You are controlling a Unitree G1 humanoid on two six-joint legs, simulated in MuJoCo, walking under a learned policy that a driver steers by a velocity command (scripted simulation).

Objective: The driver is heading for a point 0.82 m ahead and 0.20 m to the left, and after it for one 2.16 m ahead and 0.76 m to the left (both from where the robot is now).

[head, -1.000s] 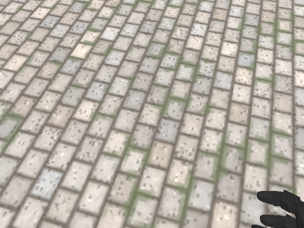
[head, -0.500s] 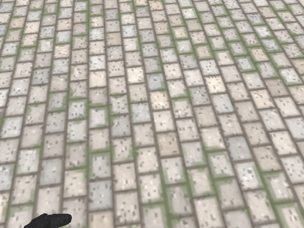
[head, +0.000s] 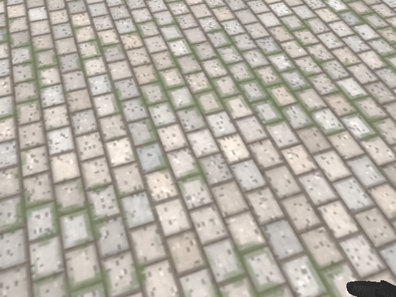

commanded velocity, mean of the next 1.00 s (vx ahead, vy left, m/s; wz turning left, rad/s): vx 0.02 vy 0.00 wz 0.21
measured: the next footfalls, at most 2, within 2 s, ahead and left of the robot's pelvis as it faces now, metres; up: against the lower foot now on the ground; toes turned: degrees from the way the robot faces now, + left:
right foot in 0.28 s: +0.07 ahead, -0.14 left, +0.00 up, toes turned +1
right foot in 0.94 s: +0.14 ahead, -0.13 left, +0.00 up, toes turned +22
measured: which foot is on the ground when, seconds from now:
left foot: down 0.00-0.94, up 0.96-1.00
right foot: up 0.00-0.26, down 0.28-0.58, up 0.60-0.92, down 0.94-1.00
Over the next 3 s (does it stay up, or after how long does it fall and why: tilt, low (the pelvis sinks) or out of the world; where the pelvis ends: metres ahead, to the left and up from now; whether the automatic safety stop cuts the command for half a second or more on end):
stays up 0.74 0.26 0.02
